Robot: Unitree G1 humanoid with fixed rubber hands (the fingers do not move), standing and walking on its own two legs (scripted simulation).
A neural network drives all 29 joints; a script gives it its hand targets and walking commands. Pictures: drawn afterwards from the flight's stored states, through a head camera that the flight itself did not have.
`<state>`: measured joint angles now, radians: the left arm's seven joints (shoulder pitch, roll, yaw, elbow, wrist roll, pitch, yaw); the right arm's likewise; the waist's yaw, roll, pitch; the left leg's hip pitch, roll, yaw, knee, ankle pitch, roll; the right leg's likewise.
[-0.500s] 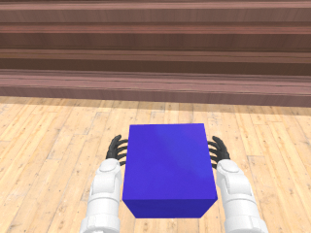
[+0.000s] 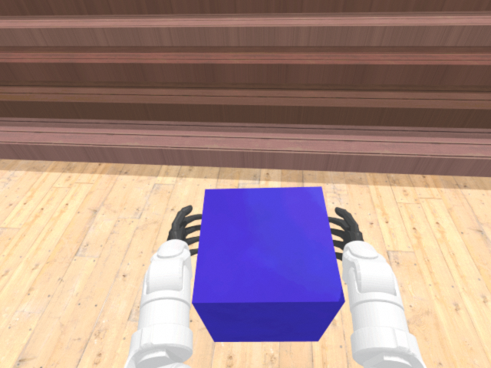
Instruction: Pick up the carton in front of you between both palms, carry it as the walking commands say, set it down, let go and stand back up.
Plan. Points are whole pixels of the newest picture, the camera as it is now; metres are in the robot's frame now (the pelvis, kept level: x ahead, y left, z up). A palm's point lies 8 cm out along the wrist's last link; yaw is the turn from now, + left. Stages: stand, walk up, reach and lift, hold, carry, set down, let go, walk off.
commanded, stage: reach and lift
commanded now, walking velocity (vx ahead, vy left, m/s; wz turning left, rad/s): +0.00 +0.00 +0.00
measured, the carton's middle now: (264, 269) +0.31 +0.00 -0.05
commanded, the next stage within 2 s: hold in 0.56 s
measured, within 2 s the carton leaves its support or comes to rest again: neither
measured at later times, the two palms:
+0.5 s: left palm (177, 242) +0.31 +0.15 +0.04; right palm (352, 244) +0.31 -0.15 +0.04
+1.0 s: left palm (173, 245) +0.30 +0.15 +0.06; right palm (356, 246) +0.29 -0.15 +0.05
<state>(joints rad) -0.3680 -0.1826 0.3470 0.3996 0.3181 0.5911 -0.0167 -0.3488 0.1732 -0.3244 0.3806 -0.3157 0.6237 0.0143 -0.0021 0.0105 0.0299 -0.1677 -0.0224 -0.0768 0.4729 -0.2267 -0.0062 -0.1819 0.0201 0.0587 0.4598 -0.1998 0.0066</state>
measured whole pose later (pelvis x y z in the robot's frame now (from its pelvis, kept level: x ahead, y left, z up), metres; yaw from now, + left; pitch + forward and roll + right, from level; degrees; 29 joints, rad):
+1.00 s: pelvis +0.01 +0.00 +0.01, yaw +0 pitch -8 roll +0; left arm -0.30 -0.16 0.25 0.25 0.28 0.75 -0.01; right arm -0.28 0.16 -0.23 0.24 -0.28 0.77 0.00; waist 0.00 0.01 0.04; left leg -0.04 -0.02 -0.07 0.39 -0.20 -0.01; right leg -0.06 0.02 0.06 0.38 -0.18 0.01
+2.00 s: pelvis +0.12 +0.01 +0.00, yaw +1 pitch +5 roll -2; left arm -0.18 -0.13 0.13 -0.22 0.10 1.09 0.07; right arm -0.15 0.13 -0.10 -0.26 -0.13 1.12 -0.09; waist -0.01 0.04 -0.16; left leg -0.18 0.05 0.00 0.50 -0.39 0.00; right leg -0.32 0.00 -0.17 0.44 -0.23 -0.01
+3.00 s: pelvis +0.74 +0.03 +0.01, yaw +4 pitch +4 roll +1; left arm -0.17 -0.14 0.11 -0.40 0.09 1.20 0.09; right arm -0.17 0.13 -0.10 -0.40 -0.11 1.23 -0.09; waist 0.03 0.01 -0.02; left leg -0.53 0.10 0.07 1.07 -0.27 0.02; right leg -0.26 -0.04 -0.26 0.36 -0.19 -0.08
